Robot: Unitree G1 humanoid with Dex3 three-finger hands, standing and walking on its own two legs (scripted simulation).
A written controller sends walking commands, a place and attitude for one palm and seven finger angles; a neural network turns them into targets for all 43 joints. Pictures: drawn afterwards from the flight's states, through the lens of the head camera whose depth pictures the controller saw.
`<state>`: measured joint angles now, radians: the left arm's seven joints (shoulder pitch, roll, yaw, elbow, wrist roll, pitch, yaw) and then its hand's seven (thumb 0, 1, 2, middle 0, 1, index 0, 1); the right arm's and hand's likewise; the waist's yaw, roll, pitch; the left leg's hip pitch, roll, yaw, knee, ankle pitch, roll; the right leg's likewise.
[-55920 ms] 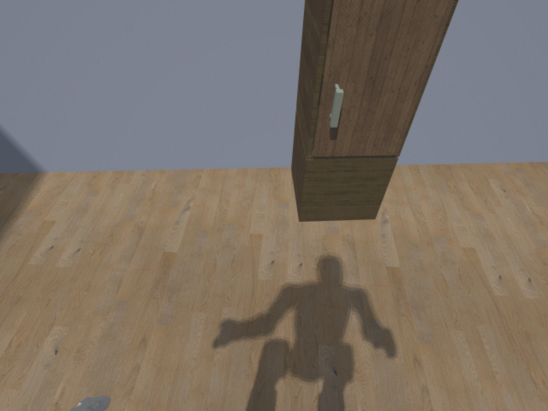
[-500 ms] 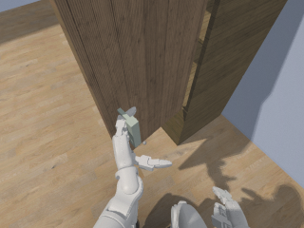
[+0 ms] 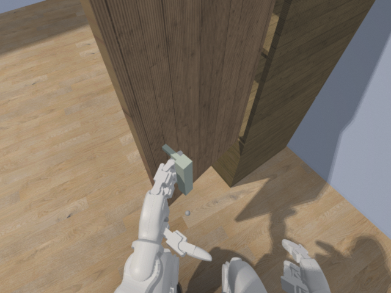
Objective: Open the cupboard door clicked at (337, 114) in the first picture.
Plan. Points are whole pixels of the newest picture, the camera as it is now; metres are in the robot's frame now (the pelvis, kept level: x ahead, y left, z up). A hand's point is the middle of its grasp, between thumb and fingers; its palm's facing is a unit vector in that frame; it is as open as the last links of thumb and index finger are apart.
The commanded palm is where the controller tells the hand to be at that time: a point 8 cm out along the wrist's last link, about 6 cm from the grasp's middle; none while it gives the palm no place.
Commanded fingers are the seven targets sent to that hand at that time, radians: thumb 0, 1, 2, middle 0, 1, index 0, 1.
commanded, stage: slide the hand sideways off the handle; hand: left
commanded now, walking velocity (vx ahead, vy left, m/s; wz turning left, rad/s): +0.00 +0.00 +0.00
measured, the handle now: (177, 170) +0.36 +0.06 +0.03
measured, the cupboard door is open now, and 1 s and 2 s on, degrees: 100 100 100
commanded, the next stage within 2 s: draw the hand back to the body in 0.68 s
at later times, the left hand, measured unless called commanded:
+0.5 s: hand (160, 237) +0.22 +0.08 +0.03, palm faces -0.05 -1.00 +0.02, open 16.3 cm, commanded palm +0.19 +0.13 +0.03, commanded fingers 0.00 -0.50 0.30 -0.15 -0.30 -0.15 -0.30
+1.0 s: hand (131, 244) +0.20 +0.11 +0.08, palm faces -0.05 -1.00 -0.07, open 16.3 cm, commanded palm +0.17 +0.17 +0.08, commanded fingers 0.00 -0.50 0.30 -0.15 -0.30 -0.15 -0.30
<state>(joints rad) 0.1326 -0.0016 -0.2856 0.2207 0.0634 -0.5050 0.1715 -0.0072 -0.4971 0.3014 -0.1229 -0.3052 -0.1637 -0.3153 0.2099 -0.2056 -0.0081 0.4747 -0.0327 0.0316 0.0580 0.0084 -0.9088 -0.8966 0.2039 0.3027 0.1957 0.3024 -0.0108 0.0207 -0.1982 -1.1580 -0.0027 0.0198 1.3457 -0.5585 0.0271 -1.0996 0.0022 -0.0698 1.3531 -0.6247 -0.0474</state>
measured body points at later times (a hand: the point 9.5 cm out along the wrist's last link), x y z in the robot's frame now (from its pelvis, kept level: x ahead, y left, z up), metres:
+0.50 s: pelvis +0.01 -0.01 -0.01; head +0.10 -0.01 +0.43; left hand +0.22 +0.13 +0.03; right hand +0.22 -0.22 -0.10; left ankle +0.04 +0.10 -0.61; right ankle +0.01 -0.10 -0.61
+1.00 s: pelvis +0.00 -0.01 +0.01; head +0.06 -0.02 +0.45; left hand +0.20 +0.17 +0.09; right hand +0.19 -0.22 -0.08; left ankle +0.04 +0.10 -0.61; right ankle +0.01 -0.10 -0.61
